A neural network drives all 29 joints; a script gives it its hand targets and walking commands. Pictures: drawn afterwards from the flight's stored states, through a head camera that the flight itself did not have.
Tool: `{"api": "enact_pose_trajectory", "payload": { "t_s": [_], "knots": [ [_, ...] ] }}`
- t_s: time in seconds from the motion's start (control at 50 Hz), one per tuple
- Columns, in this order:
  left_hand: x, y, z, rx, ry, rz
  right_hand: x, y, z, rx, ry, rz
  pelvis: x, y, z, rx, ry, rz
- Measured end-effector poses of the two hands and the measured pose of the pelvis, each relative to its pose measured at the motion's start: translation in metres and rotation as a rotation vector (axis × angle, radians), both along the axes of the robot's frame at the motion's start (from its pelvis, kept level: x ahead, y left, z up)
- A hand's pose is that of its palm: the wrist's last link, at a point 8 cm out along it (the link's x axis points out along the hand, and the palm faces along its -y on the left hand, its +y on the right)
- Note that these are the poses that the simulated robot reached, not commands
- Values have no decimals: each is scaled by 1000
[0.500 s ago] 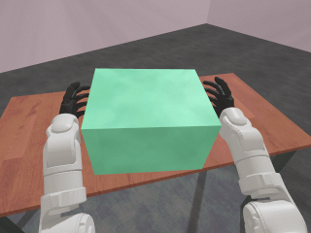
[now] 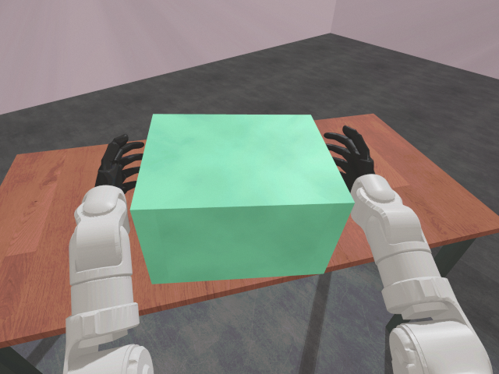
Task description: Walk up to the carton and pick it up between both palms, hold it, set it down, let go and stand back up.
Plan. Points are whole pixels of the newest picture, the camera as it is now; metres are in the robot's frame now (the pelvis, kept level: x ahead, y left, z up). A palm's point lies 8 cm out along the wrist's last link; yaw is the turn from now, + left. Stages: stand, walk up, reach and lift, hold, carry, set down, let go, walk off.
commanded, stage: hold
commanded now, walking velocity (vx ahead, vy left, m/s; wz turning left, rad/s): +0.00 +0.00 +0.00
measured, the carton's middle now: (237, 193) +0.38 +0.01 +0.13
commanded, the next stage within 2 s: set down in 1.08 s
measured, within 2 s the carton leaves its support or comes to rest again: neither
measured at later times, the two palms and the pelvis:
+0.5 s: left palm (112, 187) +0.35 +0.20 +0.18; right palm (359, 175) +0.36 -0.17 +0.18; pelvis +0.00 +0.00 +0.00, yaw +0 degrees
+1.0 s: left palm (110, 183) +0.35 +0.20 +0.19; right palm (360, 171) +0.35 -0.17 +0.19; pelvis +0.00 +0.00 +0.00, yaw +0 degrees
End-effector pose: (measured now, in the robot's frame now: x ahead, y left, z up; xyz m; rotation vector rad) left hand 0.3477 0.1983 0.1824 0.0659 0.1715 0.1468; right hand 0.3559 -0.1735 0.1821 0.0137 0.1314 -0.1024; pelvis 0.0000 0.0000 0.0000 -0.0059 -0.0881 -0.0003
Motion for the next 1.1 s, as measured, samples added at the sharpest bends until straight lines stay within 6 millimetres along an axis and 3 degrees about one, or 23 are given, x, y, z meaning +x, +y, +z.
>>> {"api": "enact_pose_trajectory", "payload": {
  "t_s": [1.1],
  "knots": [
    [0,0,7,1,-24,-5,-2,0,8,-1,-27,-6,0,1,0,-1,-4,-8]
  ]
}}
